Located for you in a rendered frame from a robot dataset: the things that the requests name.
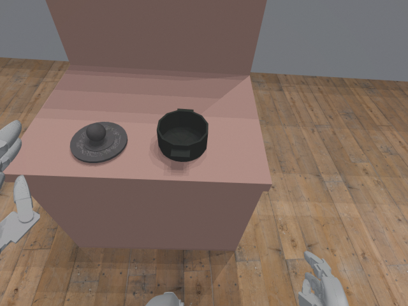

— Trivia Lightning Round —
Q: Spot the table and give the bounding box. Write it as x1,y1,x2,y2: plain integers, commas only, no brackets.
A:
3,0,272,251

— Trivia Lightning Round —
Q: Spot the lid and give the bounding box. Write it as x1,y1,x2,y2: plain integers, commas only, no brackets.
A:
70,122,128,163

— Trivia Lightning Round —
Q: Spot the robot right hand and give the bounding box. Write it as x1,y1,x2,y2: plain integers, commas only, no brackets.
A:
298,251,349,306

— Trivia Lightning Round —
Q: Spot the robot left hand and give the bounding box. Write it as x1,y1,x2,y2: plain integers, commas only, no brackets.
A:
0,120,40,254

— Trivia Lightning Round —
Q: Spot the knob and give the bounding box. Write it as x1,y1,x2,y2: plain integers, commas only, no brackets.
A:
86,123,106,142

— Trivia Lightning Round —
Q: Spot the pot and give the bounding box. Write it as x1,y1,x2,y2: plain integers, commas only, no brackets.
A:
157,108,208,162

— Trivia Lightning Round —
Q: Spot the robot left shin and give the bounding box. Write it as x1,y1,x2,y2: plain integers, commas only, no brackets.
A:
164,292,177,297

